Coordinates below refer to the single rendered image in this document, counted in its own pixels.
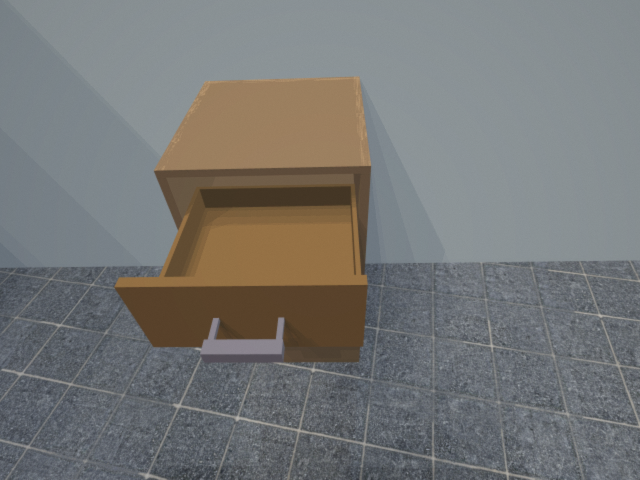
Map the handle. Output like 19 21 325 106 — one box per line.
200 318 285 363

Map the cabinet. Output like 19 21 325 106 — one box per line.
154 76 371 362

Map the drawer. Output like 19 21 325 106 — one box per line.
114 184 368 347

